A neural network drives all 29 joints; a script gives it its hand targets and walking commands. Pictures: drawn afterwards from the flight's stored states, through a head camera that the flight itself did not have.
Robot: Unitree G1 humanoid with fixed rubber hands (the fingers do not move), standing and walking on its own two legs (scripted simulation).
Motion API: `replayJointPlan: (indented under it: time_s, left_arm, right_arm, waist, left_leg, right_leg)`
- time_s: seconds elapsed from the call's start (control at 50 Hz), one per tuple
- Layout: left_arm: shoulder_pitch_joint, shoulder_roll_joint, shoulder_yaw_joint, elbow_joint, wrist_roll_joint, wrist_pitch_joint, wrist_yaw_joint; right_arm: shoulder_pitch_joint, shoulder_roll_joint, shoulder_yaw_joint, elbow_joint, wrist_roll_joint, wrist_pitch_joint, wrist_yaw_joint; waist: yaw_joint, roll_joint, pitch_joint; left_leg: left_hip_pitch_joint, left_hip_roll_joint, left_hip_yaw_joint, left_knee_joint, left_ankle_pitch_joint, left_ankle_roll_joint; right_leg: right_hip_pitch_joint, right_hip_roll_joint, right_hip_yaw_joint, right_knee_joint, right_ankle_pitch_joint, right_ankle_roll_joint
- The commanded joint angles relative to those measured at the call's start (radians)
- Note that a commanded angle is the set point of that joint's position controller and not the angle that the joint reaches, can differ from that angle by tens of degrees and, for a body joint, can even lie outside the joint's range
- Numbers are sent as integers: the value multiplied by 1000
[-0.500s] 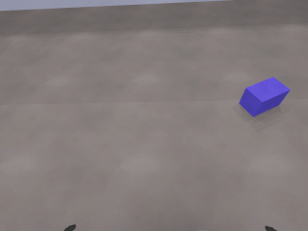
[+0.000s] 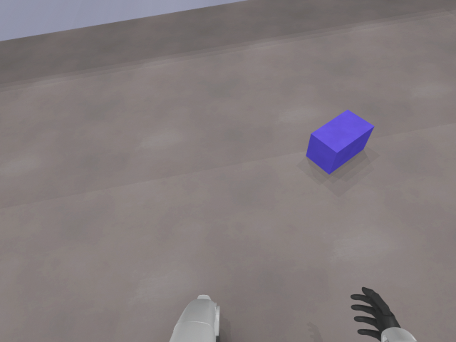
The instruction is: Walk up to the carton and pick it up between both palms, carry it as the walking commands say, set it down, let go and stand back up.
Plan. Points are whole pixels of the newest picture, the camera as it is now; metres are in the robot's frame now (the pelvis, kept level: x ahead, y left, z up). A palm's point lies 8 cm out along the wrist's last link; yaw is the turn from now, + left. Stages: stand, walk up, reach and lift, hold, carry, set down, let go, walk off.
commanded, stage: walk up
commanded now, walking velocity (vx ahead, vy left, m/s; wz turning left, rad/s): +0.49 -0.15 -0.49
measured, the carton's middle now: (338, 141) +1.18 -0.35 -0.69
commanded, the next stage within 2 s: none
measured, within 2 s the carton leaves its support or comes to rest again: neither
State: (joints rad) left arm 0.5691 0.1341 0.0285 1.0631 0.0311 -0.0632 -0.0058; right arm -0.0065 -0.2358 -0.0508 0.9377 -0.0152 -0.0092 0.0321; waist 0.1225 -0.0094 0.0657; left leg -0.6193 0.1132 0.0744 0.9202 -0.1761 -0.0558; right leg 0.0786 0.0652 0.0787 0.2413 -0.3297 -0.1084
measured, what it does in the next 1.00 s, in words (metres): walks ahead: left foot, then right foot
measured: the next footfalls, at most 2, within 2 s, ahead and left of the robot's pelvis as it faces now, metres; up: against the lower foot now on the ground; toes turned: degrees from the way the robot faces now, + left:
left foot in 0.14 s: +0.25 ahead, +0.12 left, +0.00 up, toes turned +6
right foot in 0.58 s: +0.43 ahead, -0.27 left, +0.00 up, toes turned -15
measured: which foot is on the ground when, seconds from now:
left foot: up 0.00-0.12, down 0.14-0.58, up 0.60-0.96, down 0.98-1.00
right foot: down 0.00-0.16, up 0.18-0.56, down 0.58-0.98, up 1.00-1.00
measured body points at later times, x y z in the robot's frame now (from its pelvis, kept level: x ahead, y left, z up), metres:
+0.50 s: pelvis +0.25 -0.05 +0.00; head +0.28 -0.06 +0.45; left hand +0.47 +0.17 -0.11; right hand +0.11 -0.30 -0.14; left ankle +0.21 +0.12 -0.74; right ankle +0.38 -0.25 -0.70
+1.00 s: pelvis +0.50 -0.14 -0.01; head +0.52 -0.12 +0.44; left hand +0.49 +0.12 -0.17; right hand +0.62 -0.41 -0.12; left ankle +0.59 -0.05 -0.75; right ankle +0.40 -0.26 -0.74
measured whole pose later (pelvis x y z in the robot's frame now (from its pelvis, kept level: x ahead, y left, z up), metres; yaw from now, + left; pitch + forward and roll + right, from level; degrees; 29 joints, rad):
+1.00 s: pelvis +0.50 -0.14 -0.01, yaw -14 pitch +0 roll -2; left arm 0.44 0.22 0.06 1.06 0.03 -0.04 -0.02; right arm 0.05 -0.21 -0.04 0.90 -0.02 -0.05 0.02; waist 0.07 -0.01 0.04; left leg -0.36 0.10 0.13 0.57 -0.20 -0.01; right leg -0.13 0.00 -0.01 0.53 -0.37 0.01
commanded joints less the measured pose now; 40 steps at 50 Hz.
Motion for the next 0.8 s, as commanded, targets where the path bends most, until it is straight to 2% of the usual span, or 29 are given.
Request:
replayJointPlan:
  time_s: [0.0, 0.02, 0.06, 0.08, 0.1, 0.12, 0.14, 0.16, 0.18, 0.2, 0.22, 0.24, 0.26, 0.3, 0.38, 0.46, 0.5, 0.52, 0.54, 0.56, 0.58, 0.6, 0.62, 0.64, 0.66, 0.68, 0.7, 0.74, 0.78]
  left_arm:
    - [50, 171, 33, -46, 1, -8, 1]
    - [53, 167, 29, -40, 0, -4, 1]
    - [36, 168, 24, -38, -7, -5, 7]
    - [26, 173, 25, -37, -15, -6, 13]
    - [-8, 189, 27, -43, -24, -2, 15]
    - [-73, 204, 29, -70, -38, 6, 11]
    - [-68, 154, 22, -96, -33, 9, 13]
    - [-8, 203, 25, -123, -48, 23, 15]
    - [-35, 232, 41, -117, -41, 28, 9]
    - [-109, 202, 38, -127, -32, 35, -6]
    - [-163, 176, 37, -141, -23, 40, -20]
    - [-187, 144, 43, -150, -13, 52, -33]
    - [-202, 113, 45, -143, -5, 67, -46]
    - [-247, 67, 40, -167, 0, 84, -70]
    - [-419, 36, 23, -227, -5, 87, -109]
    - [-510, 93, 39, -240, -11, 79, -118]
    - [-518, 118, 44, -234, -9, 72, -113]
    - [-484, 139, 50, -224, -7, 67, -106]
    - [-410, 168, 57, -196, -6, 60, -95]
    - [-246, 226, 79, -142, -4, 48, -76]
    - [-81, 355, 115, -110, 6, 28, -49]
    - [-15, 405, 130, -115, -5, 19, -24]
    - [-82, 367, 118, -129, -4, 11, -11]
    - [-162, 296, 104, -144, -4, 2, -3]
    - [-239, 253, 92, -157, -5, -2, 1]
    - [-281, 228, 84, -170, -10, -5, 2]
    - [-300, 221, 80, -173, -12, -10, 1]
    - [-283, 213, 77, -169, -11, -19, -2]
    - [-259, 199, 69, -159, -5, -22, -1]
  right_arm:
    - [-180, -42, -4, -124, 23, -22, -18]
    - [-173, -34, -5, -133, 25, -22, -23]
    - [-72, -37, -14, -120, 19, -23, -35]
    - [28, -53, -21, -95, 15, -26, -44]
    - [158, -77, -27, -59, 13, -26, -56]
    - [356, -128, -47, -7, 12, -29, -74]
    - [530, -235, -65, 50, -15, -36, -96]
    - [549, -334, -71, 55, -9, -30, -103]
    - [472, -284, -76, 35, 3, -22, -98]
    - [386, -207, -61, 23, 6, -24, -92]
    - [333, -137, -46, 24, 8, -34, -89]
    - [312, -89, -40, 25, 11, -48, -91]
    - [317, -58, -36, 36, 12, -57, -83]
    - [312, -76, -45, 34, 5, -70, -71]
    - [330, -150, -63, 19, -6, -63, -69]
    - [380, -185, -71, 34, 1, -52, -58]
    - [402, -204, -76, 38, 1, -44, -56]
    - [394, -216, -79, 34, -1, -40, -54]
    - [387, -216, -76, 31, -2, -36, -49]
    - [388, -177, -63, 16, -10, -35, -41]
    - [387, -77, -37, -32, -22, -42, -25]
    - [378, -56, -27, -75, -28, -55, -26]
    - [350, -84, -26, -81, -29, -70, -25]
    - [340, -88, -26, -52, -21, -81, -22]
    - [361, -89, -28, -25, -19, -78, -20]
    - [381, -94, -30, -14, -20, -67, -17]
    - [393, -92, -30, -10, -23, -52, -12]
    - [345, -71, -28, -31, -25, -32, -7]
    - [259, -52, -22, -57, -23, -24, -6]
  waist:
    - [1, -152, 65]
    - [0, -157, 55]
    - [-45, -144, -7]
    - [-84, -146, -50]
    - [-133, -146, -103]
    - [-224, -120, -172]
    - [-253, 102, -210]
    - [-239, 214, -347]
    - [-194, 85, -323]
    - [-177, 54, -194]
    - [-148, 50, -66]
    - [-120, 68, 3]
    - [-101, 85, 28]
    - [-85, 145, 48]
    - [-125, 175, 60]
    - [-148, 159, 43]
    - [-147, 148, 18]
    - [-126, 138, -3]
    - [-86, 81, -49]
    - [-12, -57, -146]
    - [42, -397, -212]
    - [34, -414, -316]
    - [-5, -280, -268]
    - [-38, -158, -189]
    - [-78, -86, -127]
    - [-106, -78, -113]
    - [-124, -102, -111]
    - [-123, -116, -76]
    - [-115, -88, -38]
  left_leg:
    - [-10, -49, 83, -197, 23, 11]
    - [56, -65, 108, -239, 40, 23]
    - [250, -104, 141, -300, 39, 53]
    - [373, -117, 139, -319, 32, 65]
    - [524, -115, 123, -342, 36, 72]
    - [786, -34, 44, -429, 72, 88]
    - [988, 254, -313, -489, 141, 129]
    - [1006, 543, -687, -590, 120, 248]
    - [878, 508, -640, -611, 2, 248]
    - [715, 438, -472, -638, -151, 233]
    - [560, 388, -358, -687, -199, 211]
    - [448, 356, -261, -717, -156, 196]
    - [370, 323, -182, -728, -126, 173]
    - [310, 280, -79, -744, -148, 150]
    - [287, 228, 38, -774, -146, 124]
    - [391, 235, 32, -764, -118, 106]
    - [442, 245, 43, -695, -45, 102]
    - [441, 239, 60, -617, 1, 98]
    - [405, 213, 107, -460, 96, 91]
    - [285, 150, 139, -185, 116, 71]
    - [-7, 5, 153, 197, -430, 24]
    - [-127, -12, 2, 426, -470, 39]
    - [-162, 32, -47, 489, -355, 53]
    - [-156, 74, -56, 458, -238, 56]
    - [-84, 102, -67, 405, -178, 39]
    - [-8, 105, -66, 347, -157, 29]
    - [45, 92, -53, 305, -160, 25]
    - [55, 78, -28, 212, -146, 19]
    - [80, 70, -13, 75, -136, 15]
  right_leg:
    - [-12, -186, 110, 16, 805, 2]
    - [-33, -183, 102, 42, 899, 12]
    - [-88, -176, 91, 170, 1144, 33]
    - [-127, -171, 106, 259, 1189, 37]
    - [-192, -143, 116, 374, 1097, 40]
    - [-371, -90, 100, 570, 812, 42]
    - [-632, 5, 76, 846, 39, 47]
    - [-751, 4, 72, 1185, -241, 100]
    - [-728, -69, 123, 1224, -147, 97]
    - [-746, -108, 94, 1209, -73, 95]
    - [-761, -153, 73, 1170, -30, 98]
    - [-744, -194, 70, 1127, -6, 103]
    - [-698, -204, 47, 1092, 17, 106]
    - [-667, -216, 8, 925, 81, 116]
    - [-546, -203, -95, 524, 172, 128]
    - [-501, -201, -122, 394, 214, 135]
    - [-467, -188, -144, 368, 159, 135]
    - [-409, -178, -159, 338, 139, 135]
    - [-276, -144, -200, 294, 128, 128]
    - [-52, -106, -196, 267, 56, 96]
    - [119, -362, 192, 102, -37, 9]
    - [168, -481, 472, -24, -130, -56]
    - [121, -466, 455, 2, -86, -73]
    - [40, -428, 349, 53, 41, -76]
    - [-76, -386, 290, 61, 113, -70]
    - [-176, -366, 255, 28, 95, -60]
    - [-235, -349, 217, 3, 63, -51]
    - [-283, -339, 189, -42, 35, -61]
    - [-322, -338, 176, -82, -24, -78]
